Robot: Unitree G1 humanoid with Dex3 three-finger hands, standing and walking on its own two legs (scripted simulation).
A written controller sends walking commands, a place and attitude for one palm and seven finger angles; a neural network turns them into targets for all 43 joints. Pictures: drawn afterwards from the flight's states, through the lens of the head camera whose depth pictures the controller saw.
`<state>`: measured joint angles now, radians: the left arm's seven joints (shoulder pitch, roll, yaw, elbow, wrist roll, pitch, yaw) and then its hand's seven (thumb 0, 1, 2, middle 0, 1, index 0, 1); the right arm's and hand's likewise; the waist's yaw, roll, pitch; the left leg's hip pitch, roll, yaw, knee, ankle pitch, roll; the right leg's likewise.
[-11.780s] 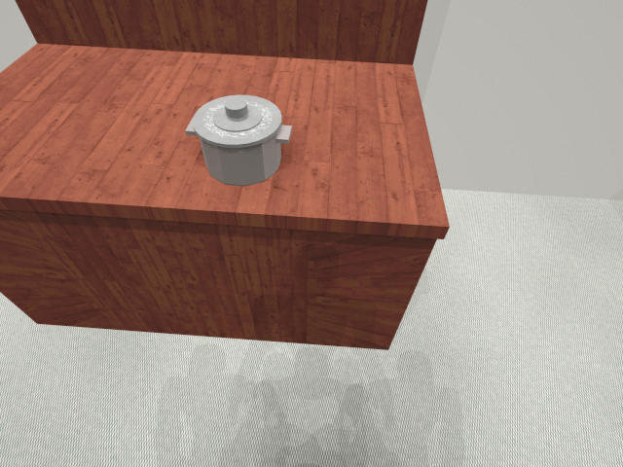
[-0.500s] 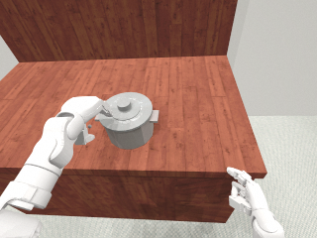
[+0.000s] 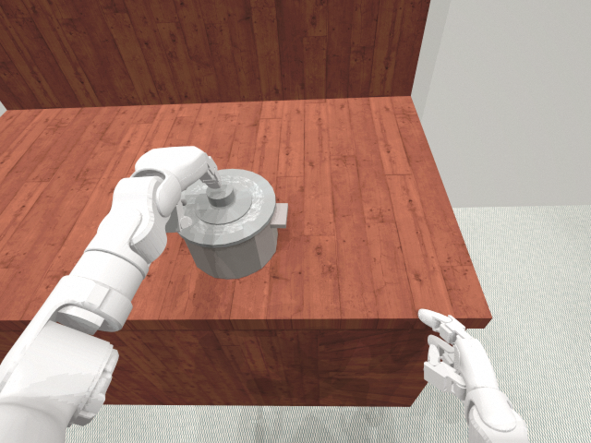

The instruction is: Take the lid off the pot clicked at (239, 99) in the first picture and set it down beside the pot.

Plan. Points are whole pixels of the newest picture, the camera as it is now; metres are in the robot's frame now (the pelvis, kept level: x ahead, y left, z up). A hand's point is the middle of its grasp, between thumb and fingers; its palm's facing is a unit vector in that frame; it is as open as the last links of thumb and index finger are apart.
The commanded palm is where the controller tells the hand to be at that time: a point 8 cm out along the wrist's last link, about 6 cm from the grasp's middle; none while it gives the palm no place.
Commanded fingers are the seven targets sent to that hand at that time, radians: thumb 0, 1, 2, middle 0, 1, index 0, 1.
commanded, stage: move the open hand above the knob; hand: left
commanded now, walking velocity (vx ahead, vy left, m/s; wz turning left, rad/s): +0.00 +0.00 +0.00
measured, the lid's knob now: (220, 193) +0.50 +0.14 +0.05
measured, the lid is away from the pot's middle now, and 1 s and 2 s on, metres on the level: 0.00 0.00 0.00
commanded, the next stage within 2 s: lower the open fingers around the knob in 1.06 s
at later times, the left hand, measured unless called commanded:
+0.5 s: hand (208, 175) +0.46 +0.14 +0.13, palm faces -0.29 -0.04 -0.96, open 10.0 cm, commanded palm +0.46 +0.15 +0.19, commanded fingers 0.00 -0.29 1.42 -0.83 -0.08 -0.83 -0.08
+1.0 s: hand (197, 182) +0.45 +0.16 +0.12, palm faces -0.31 -0.04 -0.95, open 10.0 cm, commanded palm +0.46 +0.15 +0.19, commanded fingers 0.00 -0.29 1.42 -0.83 -0.08 -0.83 -0.08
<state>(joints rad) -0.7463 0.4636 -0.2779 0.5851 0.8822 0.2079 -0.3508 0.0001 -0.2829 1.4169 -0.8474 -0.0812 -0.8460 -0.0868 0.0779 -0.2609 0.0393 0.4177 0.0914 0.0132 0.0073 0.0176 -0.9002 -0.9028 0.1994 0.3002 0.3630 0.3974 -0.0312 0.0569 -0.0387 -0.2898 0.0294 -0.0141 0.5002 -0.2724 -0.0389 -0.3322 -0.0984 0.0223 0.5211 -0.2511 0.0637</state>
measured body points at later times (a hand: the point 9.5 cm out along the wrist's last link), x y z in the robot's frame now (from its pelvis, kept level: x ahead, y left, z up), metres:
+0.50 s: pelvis +0.00 +0.00 +0.00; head +0.03 -0.03 +0.45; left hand +0.47 +0.14 +0.18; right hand +0.23 -0.22 -0.05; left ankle -0.01 +0.15 -0.73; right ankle +0.01 -0.17 -0.73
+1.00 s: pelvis +0.00 +0.01 +0.00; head +0.02 -0.01 +0.45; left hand +0.46 +0.16 +0.18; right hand +0.23 -0.22 -0.05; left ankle -0.01 +0.15 -0.73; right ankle +0.01 -0.17 -0.73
